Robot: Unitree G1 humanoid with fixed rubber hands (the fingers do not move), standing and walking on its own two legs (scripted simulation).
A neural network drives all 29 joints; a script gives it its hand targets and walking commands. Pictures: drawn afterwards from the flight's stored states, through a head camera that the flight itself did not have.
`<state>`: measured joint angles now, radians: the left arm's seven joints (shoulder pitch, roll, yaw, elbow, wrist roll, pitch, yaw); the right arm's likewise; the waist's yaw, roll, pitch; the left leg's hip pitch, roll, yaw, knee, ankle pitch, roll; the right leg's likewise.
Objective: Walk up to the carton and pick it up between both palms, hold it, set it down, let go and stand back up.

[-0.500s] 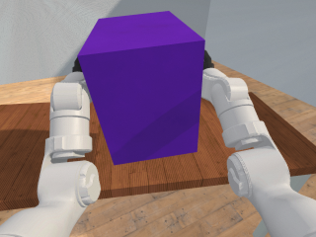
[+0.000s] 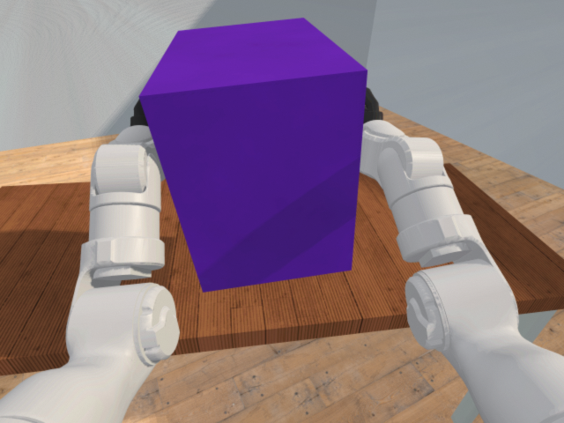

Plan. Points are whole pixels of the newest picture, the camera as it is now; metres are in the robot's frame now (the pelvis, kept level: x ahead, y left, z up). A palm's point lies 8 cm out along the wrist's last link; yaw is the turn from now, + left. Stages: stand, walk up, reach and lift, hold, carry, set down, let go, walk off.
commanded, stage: hold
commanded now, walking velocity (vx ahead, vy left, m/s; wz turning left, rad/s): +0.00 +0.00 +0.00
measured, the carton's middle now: (258, 141) +0.40 +0.00 +0.27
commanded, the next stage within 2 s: none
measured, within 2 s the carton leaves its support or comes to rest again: neither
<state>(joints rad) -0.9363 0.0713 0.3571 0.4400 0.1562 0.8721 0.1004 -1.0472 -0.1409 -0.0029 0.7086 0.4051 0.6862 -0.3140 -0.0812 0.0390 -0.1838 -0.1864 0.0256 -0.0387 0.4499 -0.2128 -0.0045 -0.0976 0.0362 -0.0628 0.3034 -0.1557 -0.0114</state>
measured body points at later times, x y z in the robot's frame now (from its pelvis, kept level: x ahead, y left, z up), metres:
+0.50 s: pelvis +0.00 +0.00 +0.00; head -0.09 +0.01 +0.44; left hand +0.39 +0.15 +0.29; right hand +0.38 -0.14 +0.29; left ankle +0.02 +0.11 -0.74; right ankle +0.01 -0.11 -0.74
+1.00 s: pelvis +0.00 +0.00 +0.00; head -0.09 +0.01 +0.44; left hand +0.39 +0.15 +0.29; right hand +0.38 -0.14 +0.29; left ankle +0.02 +0.11 -0.74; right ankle +0.01 -0.11 -0.74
